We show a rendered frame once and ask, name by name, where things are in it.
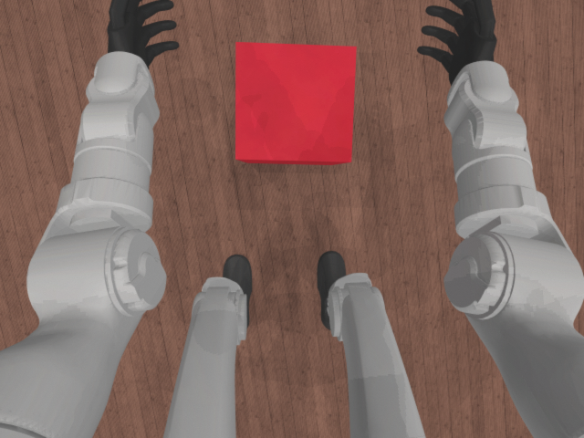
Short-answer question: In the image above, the left robot foot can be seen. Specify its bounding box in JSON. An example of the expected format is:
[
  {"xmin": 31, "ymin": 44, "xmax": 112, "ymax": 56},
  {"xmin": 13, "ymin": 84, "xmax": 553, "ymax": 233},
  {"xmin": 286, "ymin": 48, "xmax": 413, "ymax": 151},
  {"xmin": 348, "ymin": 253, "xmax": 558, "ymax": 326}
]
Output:
[{"xmin": 223, "ymin": 255, "xmax": 252, "ymax": 327}]

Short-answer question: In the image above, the right robot upper arm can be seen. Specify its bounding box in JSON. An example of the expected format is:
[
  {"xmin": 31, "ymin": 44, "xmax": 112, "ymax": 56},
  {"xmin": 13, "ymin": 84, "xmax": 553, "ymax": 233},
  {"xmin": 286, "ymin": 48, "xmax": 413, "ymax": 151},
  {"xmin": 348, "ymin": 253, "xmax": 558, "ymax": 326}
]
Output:
[{"xmin": 443, "ymin": 231, "xmax": 584, "ymax": 438}]

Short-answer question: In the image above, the left robot forearm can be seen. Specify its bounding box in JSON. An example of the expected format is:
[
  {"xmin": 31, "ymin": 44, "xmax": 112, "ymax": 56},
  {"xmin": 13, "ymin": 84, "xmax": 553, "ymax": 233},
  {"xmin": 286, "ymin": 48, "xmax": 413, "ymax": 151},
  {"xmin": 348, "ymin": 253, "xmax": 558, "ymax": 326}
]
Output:
[{"xmin": 26, "ymin": 51, "xmax": 160, "ymax": 307}]

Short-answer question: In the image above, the left robot upper arm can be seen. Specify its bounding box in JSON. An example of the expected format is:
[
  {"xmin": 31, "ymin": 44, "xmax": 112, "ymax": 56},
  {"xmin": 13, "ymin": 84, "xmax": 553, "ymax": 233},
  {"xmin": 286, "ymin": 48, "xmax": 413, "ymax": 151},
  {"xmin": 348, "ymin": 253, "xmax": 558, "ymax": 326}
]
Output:
[{"xmin": 0, "ymin": 225, "xmax": 166, "ymax": 438}]

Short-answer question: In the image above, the left robot thigh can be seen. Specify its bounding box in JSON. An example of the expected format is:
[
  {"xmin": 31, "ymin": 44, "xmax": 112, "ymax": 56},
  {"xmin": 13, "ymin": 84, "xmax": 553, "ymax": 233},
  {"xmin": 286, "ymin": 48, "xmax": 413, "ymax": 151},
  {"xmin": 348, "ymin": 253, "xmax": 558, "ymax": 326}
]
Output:
[{"xmin": 163, "ymin": 287, "xmax": 247, "ymax": 438}]

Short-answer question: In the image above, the right robot forearm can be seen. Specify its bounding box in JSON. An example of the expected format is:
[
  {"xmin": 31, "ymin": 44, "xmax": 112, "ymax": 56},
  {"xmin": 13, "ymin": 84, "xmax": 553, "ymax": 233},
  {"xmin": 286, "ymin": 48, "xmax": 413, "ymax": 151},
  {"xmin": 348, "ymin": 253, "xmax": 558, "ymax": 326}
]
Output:
[{"xmin": 443, "ymin": 61, "xmax": 584, "ymax": 303}]

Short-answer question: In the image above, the robot left hand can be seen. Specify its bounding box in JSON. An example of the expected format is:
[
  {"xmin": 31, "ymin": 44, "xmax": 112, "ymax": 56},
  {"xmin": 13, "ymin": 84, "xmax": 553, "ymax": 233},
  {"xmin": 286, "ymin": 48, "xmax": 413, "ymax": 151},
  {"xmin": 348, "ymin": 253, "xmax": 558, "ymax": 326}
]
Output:
[{"xmin": 107, "ymin": 0, "xmax": 179, "ymax": 69}]

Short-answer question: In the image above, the carton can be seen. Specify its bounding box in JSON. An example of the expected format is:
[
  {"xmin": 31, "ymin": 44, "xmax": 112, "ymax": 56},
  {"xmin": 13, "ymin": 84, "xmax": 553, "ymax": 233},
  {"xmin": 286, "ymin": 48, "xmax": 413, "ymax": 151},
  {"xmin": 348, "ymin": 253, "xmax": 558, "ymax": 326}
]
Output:
[{"xmin": 235, "ymin": 42, "xmax": 357, "ymax": 165}]

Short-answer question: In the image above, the robot right hand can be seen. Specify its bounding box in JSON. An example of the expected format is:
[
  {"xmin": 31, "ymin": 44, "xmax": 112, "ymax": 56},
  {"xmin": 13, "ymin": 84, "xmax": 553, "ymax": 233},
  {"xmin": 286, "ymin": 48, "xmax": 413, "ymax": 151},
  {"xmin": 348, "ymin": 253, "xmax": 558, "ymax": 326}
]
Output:
[{"xmin": 417, "ymin": 0, "xmax": 497, "ymax": 86}]

